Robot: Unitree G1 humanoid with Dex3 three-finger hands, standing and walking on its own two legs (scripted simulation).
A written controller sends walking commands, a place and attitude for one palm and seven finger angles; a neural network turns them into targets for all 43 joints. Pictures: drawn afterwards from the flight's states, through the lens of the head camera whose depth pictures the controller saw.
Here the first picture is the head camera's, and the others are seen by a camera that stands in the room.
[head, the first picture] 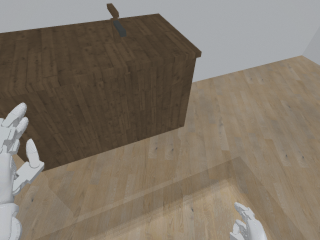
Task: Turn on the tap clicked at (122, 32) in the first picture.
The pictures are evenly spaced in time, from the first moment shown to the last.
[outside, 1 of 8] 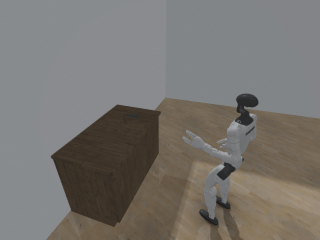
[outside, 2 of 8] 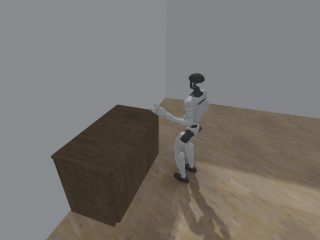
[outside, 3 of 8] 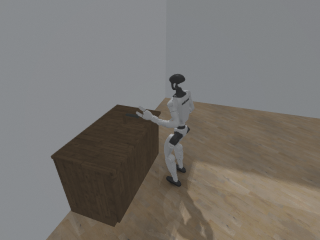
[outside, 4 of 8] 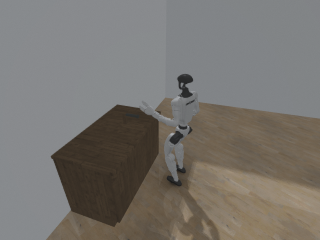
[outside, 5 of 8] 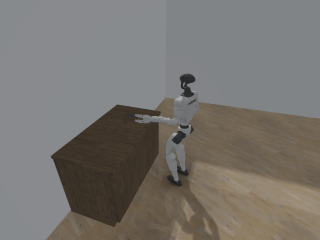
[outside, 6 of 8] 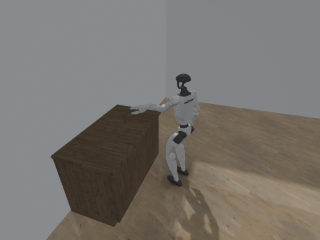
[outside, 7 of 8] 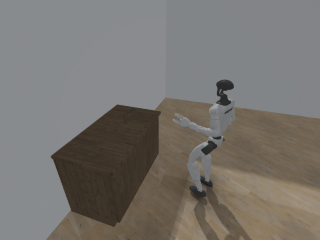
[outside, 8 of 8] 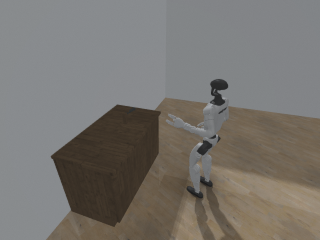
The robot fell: no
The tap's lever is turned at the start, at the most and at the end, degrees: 0 77 77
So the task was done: yes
